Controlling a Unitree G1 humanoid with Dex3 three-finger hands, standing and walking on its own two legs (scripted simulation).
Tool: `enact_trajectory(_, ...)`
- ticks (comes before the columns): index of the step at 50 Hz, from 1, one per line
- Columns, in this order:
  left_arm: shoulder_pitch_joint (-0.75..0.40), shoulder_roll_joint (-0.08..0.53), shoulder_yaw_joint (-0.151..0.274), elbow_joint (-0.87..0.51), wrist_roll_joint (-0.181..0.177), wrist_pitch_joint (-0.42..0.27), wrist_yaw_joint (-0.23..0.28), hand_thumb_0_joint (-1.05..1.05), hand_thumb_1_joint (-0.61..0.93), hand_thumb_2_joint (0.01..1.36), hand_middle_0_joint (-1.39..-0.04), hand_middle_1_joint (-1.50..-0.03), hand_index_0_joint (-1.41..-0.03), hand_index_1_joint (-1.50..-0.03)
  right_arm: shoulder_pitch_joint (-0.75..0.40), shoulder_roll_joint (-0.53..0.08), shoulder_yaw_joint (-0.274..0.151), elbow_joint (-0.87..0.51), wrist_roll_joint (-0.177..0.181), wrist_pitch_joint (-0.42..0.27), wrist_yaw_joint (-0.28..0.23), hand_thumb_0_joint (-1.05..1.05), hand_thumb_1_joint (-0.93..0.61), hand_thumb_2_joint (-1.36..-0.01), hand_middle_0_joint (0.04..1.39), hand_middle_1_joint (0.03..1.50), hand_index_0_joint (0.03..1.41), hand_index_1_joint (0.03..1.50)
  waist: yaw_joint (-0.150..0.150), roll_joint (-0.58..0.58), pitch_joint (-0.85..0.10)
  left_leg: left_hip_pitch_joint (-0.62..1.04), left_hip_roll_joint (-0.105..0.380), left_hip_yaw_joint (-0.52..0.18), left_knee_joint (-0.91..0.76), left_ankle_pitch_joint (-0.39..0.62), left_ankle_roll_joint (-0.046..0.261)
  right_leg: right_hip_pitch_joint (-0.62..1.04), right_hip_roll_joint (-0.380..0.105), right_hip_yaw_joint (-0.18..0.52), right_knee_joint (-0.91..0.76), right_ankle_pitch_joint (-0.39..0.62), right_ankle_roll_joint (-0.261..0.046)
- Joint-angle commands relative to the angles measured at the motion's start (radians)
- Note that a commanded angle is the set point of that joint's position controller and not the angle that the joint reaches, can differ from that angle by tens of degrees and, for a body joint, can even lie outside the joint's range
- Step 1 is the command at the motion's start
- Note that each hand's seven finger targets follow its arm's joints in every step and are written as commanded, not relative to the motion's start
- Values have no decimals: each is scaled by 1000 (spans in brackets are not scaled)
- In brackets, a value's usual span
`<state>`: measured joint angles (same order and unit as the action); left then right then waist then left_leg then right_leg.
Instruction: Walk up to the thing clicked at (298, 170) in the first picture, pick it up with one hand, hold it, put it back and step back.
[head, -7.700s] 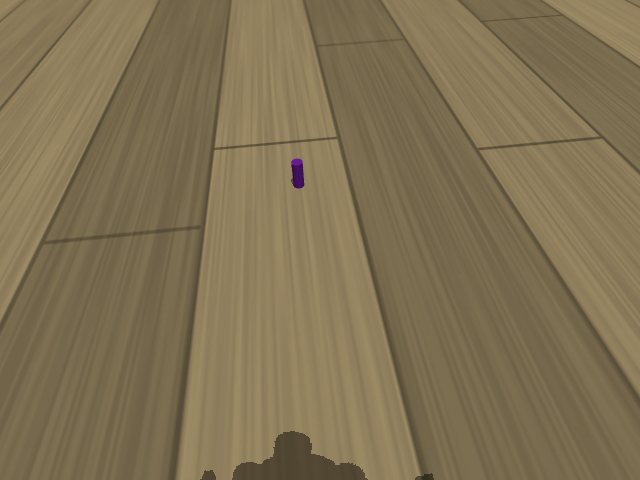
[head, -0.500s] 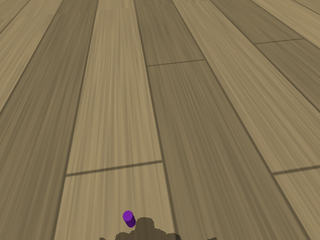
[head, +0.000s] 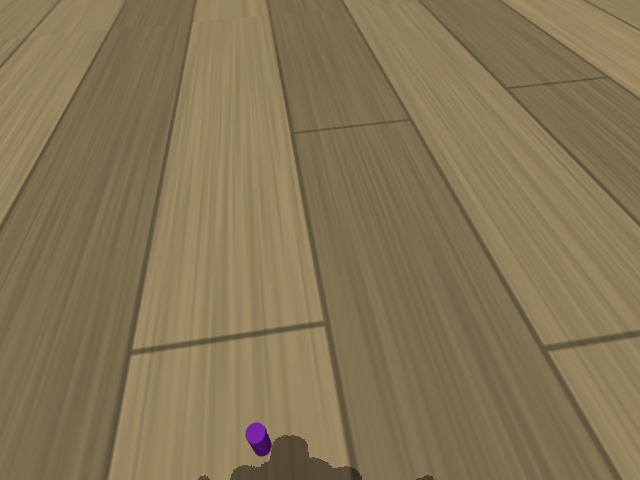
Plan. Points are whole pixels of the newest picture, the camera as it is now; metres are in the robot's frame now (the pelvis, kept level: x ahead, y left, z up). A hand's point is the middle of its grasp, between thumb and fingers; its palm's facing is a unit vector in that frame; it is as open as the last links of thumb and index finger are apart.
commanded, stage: go down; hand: left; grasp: from the side
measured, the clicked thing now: (259, 440) +0.35 +0.23 -0.71
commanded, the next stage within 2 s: none
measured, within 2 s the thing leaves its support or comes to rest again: neither
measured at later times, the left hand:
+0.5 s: hand out of the picture +0.14 +0.27 -0.18, palm faces +0.03 -0.93 -0.36, open 14.5 cm
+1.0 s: hand out of the picture +0.12 +0.29 -0.20, palm faces +0.06 -0.93 -0.36, open 17.1 cm
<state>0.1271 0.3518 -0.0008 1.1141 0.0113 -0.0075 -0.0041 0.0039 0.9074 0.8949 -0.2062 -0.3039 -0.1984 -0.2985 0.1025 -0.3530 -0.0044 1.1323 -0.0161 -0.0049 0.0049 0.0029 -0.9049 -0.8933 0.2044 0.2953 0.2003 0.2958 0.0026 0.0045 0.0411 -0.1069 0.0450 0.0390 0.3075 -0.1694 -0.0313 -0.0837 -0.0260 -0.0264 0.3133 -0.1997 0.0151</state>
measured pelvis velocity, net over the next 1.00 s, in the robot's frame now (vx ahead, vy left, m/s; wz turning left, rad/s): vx -0.02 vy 0.01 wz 0.01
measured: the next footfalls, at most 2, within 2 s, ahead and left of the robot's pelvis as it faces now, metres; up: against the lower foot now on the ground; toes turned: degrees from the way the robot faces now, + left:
none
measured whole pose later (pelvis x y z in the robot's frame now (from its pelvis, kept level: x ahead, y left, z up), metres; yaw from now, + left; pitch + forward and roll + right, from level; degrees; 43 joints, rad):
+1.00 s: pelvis -0.02 +0.01 -0.09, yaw +1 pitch +16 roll -2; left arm 0.29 0.35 0.24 0.42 0.05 0.22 -0.08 -0.01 -0.58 0.16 -0.10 -0.25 -0.10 -0.24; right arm 0.22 -0.23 -0.01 0.56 -0.01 -0.19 -0.08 0.01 -0.87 -0.88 0.21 0.30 0.20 0.30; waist -0.03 0.01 -0.12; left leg -0.90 0.06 -0.03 1.12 -0.50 -0.02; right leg -0.83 -0.03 -0.05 1.07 -0.51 0.02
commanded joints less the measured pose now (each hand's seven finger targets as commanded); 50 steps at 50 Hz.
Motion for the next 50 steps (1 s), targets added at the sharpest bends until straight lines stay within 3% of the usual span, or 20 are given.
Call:
enact_trajectory(1,-37,223,45,-63,0,-20,14,0,900,900,-200,-300,-200,-301,-41,-207,-39,-62,6,-21,-10,0,-900,-900,200,300,200,300,-4,-5,-70,51,105,-82,-31,164,38,-24,-116,80,-43,179,-30)
enact_trajectory(2,-33,218,44,-62,-1,-20,14,0,820,820,-280,-220,-280,-221,-43,-211,-40,-63,5,-22,-11,0,-969,-924,209,300,205,300,-2,-9,-69,54,104,-80,-27,166,39,-26,-116,83,-49,177,-29)
enact_trajectory(3,-384,35,44,-412,-48,-109,26,0,740,740,-200,-288,-200,-256,1,-38,5,-338,74,-70,-30,0,-1032,-930,199,299,199,299,-128,20,32,-98,-44,30,40,18,41,-249,18,15,20,102,-16)
enact_trajectory(4,-511,120,79,-368,-45,-103,35,0,660,660,-120,-279,-120,-252,43,-73,-4,-292,74,-68,-42,0,-1019,-930,199,300,200,300,-86,-21,-23,-87,-45,25,56,-5,47,-186,12,3,22,63,-11)
enact_trajectory(5,-259,207,137,-144,-21,-59,39,0,580,580,-40,-357,-41,-328,91,-108,-25,-286,78,-57,-53,0,-1013,-928,199,300,200,300,-55,-22,-18,-112,-46,28,64,-10,43,-185,22,-7,29,32,-19)
enact_trajectory(7,-323,256,176,-124,19,-46,12,0,420,546,0,-399,-26,-369,111,-102,-48,-333,65,-56,-52,0,-1008,-927,199,300,200,300,-40,-41,-95,-153,-47,18,134,17,48,-214,19,-8,92,50,-23)
enact_trajectory(8,-332,265,194,-148,41,-57,2,0,340,521,0,-374,-16,-348,115,-97,-62,-361,50,-63,-55,0,-984,-921,199,300,200,300,-29,-40,-187,-143,-50,18,166,50,48,-191,13,-2,128,93,-20)
enact_trajectory(9,-183,271,228,-70,66,-38,-3,0,260,441,0,-294,-5,-268,151,-96,-74,-365,41,-66,-53,0,-939,-911,199,300,200,300,-5,-27,-221,-168,-55,15,189,85,44,-182,10,-4,159,121,-23)
enact_trajectory(11,-100,231,235,-106,85,-16,-18,0,151,563,-8,-439,-31,-416,155,-84,-83,-415,34,-71,-44,0,-957,-911,200,300,200,300,26,24,-264,-198,-66,18,223,121,35,-177,12,-2,197,145,-29)
enact_trajectory(12,-110,222,235,-130,91,-3,-19,0,164,643,-88,-519,-111,-496,149,-81,-86,-438,35,-74,-45,0,-1001,-927,200,300,200,299,19,21,-267,-196,-65,17,229,131,35,-179,16,-4,202,151,-27)
enact_trajectory(16,-89,202,250,-218,100,59,-14,0,-112,365,-15,-291,-22,-282,142,-71,-90,-503,39,-80,-38,0,-869,-891,200,300,200,300,11,14,-252,-231,-50,2,262,149,31,-241,29,-19,238,142,-29)
enact_trajectory(18,-141,203,243,-275,100,72,-16,0,-234,434,-28,-397,-37,-386,121,-67,-88,-527,37,-90,-34,0,-873,-890,200,300,200,300,-4,20,-223,-279,-42,-5,299,92,30,-314,33,-22,273,77,-30)
enact_trajectory(21,-74,184,256,-342,94,86,-18,0,-352,279,-28,-250,-28,-244,147,-61,-93,-558,36,-108,-35,0,-820,-879,200,300,200,300,-11,18,-272,-315,-44,-1,361,73,33,-344,28,-17,327,67,-26)
enact_trajectory(23,-74,195,267,-389,89,93,-23,0,-424,306,-44,-313,-49,-308,152,-64,-93,-568,34,-119,-37,0,-842,-883,200,300,200,300,-21,17,-278,-339,-33,-9,397,68,32,-391,33,-19,370,59,-24)
enact_trajectory(26,-76,188,265,-507,85,97,-29,0,-489,199,-58,-218,-56,-219,146,-57,-97,-592,32,-141,-46,0,-824,-879,200,300,200,300,-27,41,-298,-377,-29,-17,444,26,31,-455,29,-16,415,17,-24)
enact_trajectory(28,-40,196,274,-570,79,111,-31,0,-538,276,-69,-334,-74,-326,148,-58,-97,-609,31,-153,-51,0,-843,-881,200,300,200,300,-24,53,-314,-402,-25,-23,463,-1,32,-473,31,-20,441,-11,-26)
enact_trajectory(31,30,197,285,-589,79,137,-34,0,-601,108,-70,-165,-68,-166,139,-57,-91,-624,30,-165,-61,0,-817,-876,200,300,200,300,-31,46,-302,-440,-21,-32,489,-27,32,-506,32,-21,469,-36,-25)
enact_trajectory(40,99,197,296,-809,55,202,-49,0,-611,180,-92,-269,-97,-261,116,-44,-79,-684,25,-204,-87,0,-856,-883,200,300,200,300,-41,74,-320,-533,-15,-47,580,-89,36,-610,33,-22,548,-98,-25)
enact_trajectory(47,173,202,329,-856,40,195,-64,0,-611,221,-95,-304,-101,-295,117,-32,-73,-699,16,-232,-97,0,-883,-889,200,300,200,300,-31,90,-351,-597,-13,-54,652,-87,36,-675,31,-22,625,-105,-28)
enact_trajectory(50,114,220,345,-819,40,173,-72,0,-602,215,-91,-291,-97,-282,122,-34,-73,-687,11,-242,-99,0,-898,-894,200,300,200,300,-57,73,-337,-656,-11,-58,688,-122,39,-724,32,-21,654,-126,-25)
